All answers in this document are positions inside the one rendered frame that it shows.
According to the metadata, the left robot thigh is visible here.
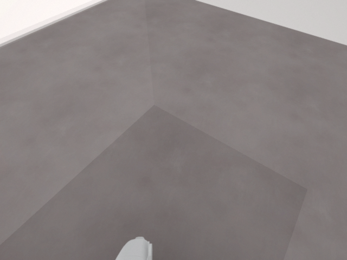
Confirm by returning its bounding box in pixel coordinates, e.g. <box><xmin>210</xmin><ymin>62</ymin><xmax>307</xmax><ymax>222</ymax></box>
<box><xmin>115</xmin><ymin>239</ymin><xmax>152</xmax><ymax>260</ymax></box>

